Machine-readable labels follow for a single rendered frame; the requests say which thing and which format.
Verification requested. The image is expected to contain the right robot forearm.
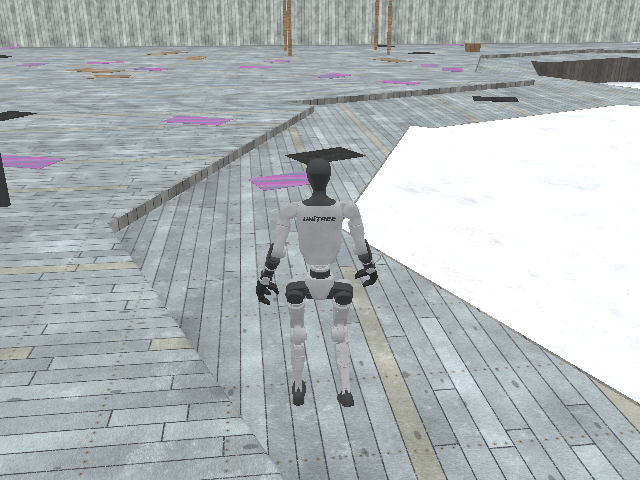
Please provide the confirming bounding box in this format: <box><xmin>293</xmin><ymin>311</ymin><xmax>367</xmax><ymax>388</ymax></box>
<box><xmin>358</xmin><ymin>239</ymin><xmax>376</xmax><ymax>274</ymax></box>

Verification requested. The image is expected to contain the left robot forearm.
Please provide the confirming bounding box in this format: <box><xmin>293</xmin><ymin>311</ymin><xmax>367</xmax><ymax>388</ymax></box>
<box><xmin>259</xmin><ymin>243</ymin><xmax>280</xmax><ymax>285</ymax></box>

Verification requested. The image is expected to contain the right robot hand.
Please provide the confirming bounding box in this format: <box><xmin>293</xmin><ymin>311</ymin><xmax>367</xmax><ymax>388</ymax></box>
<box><xmin>355</xmin><ymin>269</ymin><xmax>378</xmax><ymax>287</ymax></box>

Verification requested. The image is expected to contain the left robot upper arm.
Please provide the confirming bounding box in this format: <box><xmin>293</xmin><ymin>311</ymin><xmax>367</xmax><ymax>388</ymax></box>
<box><xmin>271</xmin><ymin>202</ymin><xmax>299</xmax><ymax>259</ymax></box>

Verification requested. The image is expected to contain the right robot upper arm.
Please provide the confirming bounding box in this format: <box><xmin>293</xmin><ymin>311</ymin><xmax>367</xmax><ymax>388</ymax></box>
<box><xmin>340</xmin><ymin>201</ymin><xmax>368</xmax><ymax>255</ymax></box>

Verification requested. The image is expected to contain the right robot foot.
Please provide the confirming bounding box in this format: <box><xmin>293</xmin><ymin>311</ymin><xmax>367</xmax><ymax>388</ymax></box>
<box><xmin>337</xmin><ymin>390</ymin><xmax>354</xmax><ymax>407</ymax></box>

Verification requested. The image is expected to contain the left robot hand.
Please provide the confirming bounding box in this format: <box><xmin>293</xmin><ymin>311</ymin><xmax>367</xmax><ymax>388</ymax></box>
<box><xmin>256</xmin><ymin>280</ymin><xmax>279</xmax><ymax>305</ymax></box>

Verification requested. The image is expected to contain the right robot shin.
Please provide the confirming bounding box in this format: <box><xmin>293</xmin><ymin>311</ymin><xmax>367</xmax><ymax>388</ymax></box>
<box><xmin>334</xmin><ymin>326</ymin><xmax>350</xmax><ymax>395</ymax></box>

